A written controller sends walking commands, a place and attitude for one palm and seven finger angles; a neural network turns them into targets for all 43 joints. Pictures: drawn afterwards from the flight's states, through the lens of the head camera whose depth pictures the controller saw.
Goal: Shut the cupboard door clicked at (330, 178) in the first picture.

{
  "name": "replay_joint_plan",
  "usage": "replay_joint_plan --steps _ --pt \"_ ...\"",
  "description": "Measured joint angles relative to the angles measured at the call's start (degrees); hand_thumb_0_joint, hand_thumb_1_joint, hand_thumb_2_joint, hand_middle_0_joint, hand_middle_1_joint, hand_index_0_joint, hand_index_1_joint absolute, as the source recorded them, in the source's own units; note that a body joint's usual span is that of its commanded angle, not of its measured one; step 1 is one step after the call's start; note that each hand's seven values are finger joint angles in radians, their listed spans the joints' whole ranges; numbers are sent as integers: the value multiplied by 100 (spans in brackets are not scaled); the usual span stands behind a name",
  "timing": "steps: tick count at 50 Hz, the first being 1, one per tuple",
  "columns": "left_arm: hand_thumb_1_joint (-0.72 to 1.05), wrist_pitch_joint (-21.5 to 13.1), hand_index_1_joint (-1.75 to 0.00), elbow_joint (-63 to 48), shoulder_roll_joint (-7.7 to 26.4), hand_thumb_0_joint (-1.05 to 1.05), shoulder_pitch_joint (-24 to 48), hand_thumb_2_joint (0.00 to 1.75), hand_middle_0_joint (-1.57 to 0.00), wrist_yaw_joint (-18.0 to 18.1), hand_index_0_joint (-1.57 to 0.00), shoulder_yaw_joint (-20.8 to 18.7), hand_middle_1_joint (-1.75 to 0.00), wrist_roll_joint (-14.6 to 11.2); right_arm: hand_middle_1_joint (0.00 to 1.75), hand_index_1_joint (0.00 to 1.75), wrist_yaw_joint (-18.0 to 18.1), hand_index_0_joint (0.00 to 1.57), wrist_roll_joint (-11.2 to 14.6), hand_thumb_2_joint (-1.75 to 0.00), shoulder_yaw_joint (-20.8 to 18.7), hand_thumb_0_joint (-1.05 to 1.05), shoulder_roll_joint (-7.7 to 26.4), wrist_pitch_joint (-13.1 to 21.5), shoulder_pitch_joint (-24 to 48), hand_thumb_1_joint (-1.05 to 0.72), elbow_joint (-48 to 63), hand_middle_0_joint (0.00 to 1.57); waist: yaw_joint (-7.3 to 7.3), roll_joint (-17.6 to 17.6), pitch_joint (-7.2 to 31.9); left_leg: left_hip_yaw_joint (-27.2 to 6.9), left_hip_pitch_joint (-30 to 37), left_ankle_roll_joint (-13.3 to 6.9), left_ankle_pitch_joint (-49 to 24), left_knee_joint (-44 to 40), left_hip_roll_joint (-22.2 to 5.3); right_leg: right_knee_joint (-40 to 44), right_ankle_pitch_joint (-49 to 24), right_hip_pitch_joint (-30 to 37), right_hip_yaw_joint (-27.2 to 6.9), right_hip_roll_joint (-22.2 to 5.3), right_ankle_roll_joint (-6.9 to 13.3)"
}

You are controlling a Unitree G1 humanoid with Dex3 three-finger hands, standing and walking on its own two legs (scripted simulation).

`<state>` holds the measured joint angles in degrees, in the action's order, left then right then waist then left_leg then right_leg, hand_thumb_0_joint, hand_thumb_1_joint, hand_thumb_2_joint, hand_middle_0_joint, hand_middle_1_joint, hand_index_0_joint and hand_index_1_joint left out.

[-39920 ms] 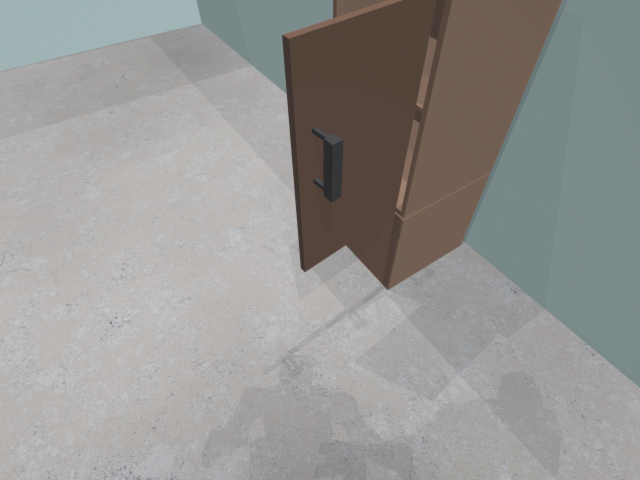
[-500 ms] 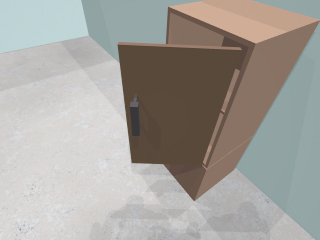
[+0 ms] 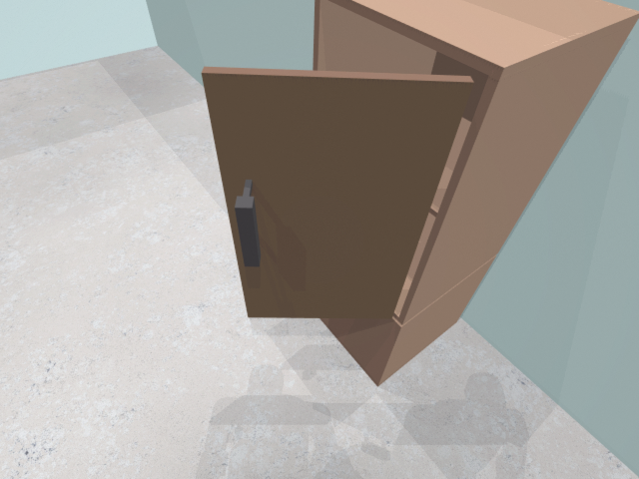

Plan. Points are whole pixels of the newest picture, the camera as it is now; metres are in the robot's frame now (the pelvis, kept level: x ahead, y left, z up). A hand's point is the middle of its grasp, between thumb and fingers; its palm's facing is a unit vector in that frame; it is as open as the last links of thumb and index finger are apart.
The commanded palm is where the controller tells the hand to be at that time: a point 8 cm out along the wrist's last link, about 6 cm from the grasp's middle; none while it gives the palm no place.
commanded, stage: shuffle to correct the standing spot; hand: left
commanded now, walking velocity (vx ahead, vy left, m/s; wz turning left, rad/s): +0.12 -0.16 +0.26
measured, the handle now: (250, 223) +0.49 +0.15 +0.01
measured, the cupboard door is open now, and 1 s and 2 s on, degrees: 53 53 53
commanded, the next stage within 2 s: come to a stop and stand still in 0.32 s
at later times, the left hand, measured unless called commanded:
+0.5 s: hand out of the picture +0.14 +0.16 -0.17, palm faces +0.07 -0.97 -0.24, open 7.3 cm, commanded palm none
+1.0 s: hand out of the picture +0.10 +0.14 -0.18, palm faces +0.05 -0.97 -0.22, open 7.4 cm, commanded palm none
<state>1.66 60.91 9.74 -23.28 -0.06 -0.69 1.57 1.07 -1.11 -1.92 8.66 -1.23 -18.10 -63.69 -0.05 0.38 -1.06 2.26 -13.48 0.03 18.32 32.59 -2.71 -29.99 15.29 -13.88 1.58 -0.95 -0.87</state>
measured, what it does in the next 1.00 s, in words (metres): walks ahead: right foot, then left foot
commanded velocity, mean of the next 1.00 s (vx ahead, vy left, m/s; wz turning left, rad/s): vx -0.01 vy -0.05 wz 0.01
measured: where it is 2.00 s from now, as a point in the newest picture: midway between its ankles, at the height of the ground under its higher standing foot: outside the picture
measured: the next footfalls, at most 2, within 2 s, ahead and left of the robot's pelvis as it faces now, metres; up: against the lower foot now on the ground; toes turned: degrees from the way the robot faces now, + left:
right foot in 0.42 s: +0.11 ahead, -0.16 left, +0.00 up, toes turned +3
left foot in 0.60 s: +0.12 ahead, +0.04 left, +0.00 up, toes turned +6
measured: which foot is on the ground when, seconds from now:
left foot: down 0.00-0.40, up 0.42-0.58, down 0.60-1.00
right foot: down 0.00-0.14, up 0.16-0.40, down 0.42-1.00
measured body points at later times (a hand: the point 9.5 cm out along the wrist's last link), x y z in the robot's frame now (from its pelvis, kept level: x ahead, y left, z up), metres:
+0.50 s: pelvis +0.07 -0.05 -0.01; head +0.10 -0.04 +0.44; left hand +0.14 +0.21 -0.16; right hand +0.04 -0.29 -0.17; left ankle +0.01 +0.07 -0.69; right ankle +0.11 -0.19 -0.73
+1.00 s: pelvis +0.09 -0.04 +0.00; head +0.11 -0.04 +0.45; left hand +0.10 +0.19 -0.16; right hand +0.19 -0.27 -0.14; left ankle +0.08 +0.03 -0.73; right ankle +0.11 -0.19 -0.73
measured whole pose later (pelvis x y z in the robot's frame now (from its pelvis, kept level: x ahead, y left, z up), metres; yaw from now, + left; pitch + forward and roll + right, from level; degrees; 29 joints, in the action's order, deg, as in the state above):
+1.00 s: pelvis +0.09 -0.04 +0.00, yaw +1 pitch -1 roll -1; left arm 1.2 58.7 10.2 -15.8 2.8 -0.5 1.2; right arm 0.6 -0.5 -1.9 9.2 -0.7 -8.1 -56.8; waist 1.1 0.2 -3.4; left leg 7.0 -13.1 -2.9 17.8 31.7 -0.4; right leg -30.0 13.6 -15.1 3.9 -3.7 -1.9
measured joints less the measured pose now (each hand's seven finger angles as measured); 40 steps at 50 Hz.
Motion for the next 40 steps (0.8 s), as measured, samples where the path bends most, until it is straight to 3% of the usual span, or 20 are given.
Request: replay_joint_plan --steps 4,7,10,13,15,19,21,24,26,28,30,33,37,40 --pt "91 -74 -29 18 -176 0 -78 90 -20 64 -20 -67 -30 -13 30 30 57 20 15 -90 -36 1 -23 25 -80 -91 -45 20 -24 -46 -19 17 -267 -104 447 581 -111 -115 186 17 180 95 73" --pt "91 -46 -29 65 -231 0 -88 90 -20 94 -20 -98 -30 -25 30 30 88 20 8 -90 -45 1 -88 117 -63 -91 -75 20 0 129 -51 178 -146 -118 210 460 -48 -398 421 11 170 24 70" --pt "91 84 -29 131 -243 0 11 90 -20 57 -20 -110 -30 22 30 30 123 20 -63 -90 -51 0 -167 275 -85 -91 -18 20 -36 215 -6 304 51 -80 379 306 -58 -1549 1050 -405 188 2 119" --pt "91 95 -29 27 -180 1 327 90 -20 -3 -20 -177 -30 15 30 30 158 20 -105 -90 -22 0 -236 366 -144 -91 15 20 -133 160 -56 279 258 -8 228 -83 -129 -2277 1127 -877 233 -34 96" --pt "92 88 -29 -103 -110 1 575 90 -20 -15 -20 -229 -30 17 30 30 165 20 -117 -90 -25 0 -243 352 -173 -91 -13 20 -159 79 -103 246 383 47 133 -310 -202 -1983 925 -987 272 -109 65" --pt "94 2 -29 -371 145 2 919 90 -20 -81 -20 -347 -30 -25 30 30 155 20 -112 -90 -94 0 -167 240 -221 -90 -80 20 -212 -122 -175 132 419 244 273 -200 -397 -543 74 -684 404 -181 48" --pt "94 -114 -29 -525 301 2 1003 90 -20 -63 -20 -382 -30 -17 30 30 130 20 -79 -90 -132 0 -130 173 -298 -90 -72 20 -187 -57 -141 112 168 220 676 430 -385 -82 -312 -511 336 -269 158" --pt "93 -150 -29 -612 222 1 1182 90 -20 56 -19 -390 -29 -4 30 30 141 20 -35 -90 -184 0 89 -40 -88 -91 -61 20 -120 -282 -257 -72 -531 47 1478 2130 -351 -431 -97 -558 478 -139 59" --pt "92 -128 -29 -612 158 1 1189 90 -20 147 -19 -360 -29 11 30 30 127 20 -17 -90 -203 1 185 -79 86 -91 40 20 -107 -268 -282 13 -786 15 1481 2489 -231 -388 -57 -474 484 -103 37" --pt "92 -97 -29 -544 111 1 1171 90 -20 204 -19 -294 -29 14 30 30 109 20 6 -90 -187 1 221 -25 233 -91 190 20 -132 -179 -273 166 -727 33 1066 1844 -108 -374 -40 -415 460 -109 10" --pt "92 -52 -29 -474 42 0 1144 90 -20 199 -19 -214 -29 -37 30 30 86 20 23 -90 -153 0 240 99 307 -91 326 19 -148 -163 -251 219 -442 -6 207 748 -53 -504 64 -398 470 -75 -41" --pt "92 40 -29 -333 -19 0 1158 90 -20 217 -20 -173 -29 -77 30 30 56 19 10 -90 -66 0 88 141 444 -91 320 19 -50 59 -233 311 -199 -267 241 540 68 -347 65 -183 382 -160 -123" --pt "95 -33 -29 -275 21 0 1111 90 -20 221 -20 -123 -30 -80 30 30 101 20 29 -90 -28 0 -27 130 675 -94 320 20 95 164 -228 371 94 -302 34 -58 210 79 -110 24 338 -254 -130" --pt "94 -74 -29 -261 27 0 1010 90 -20 215 -20 -87 -30 -64 30 30 70 20 41 -90 -49 1 3 99 898 -94 393 20 120 131 -276 421 169 -299 -69 -242 253 159 -167 35 291 -284 -135"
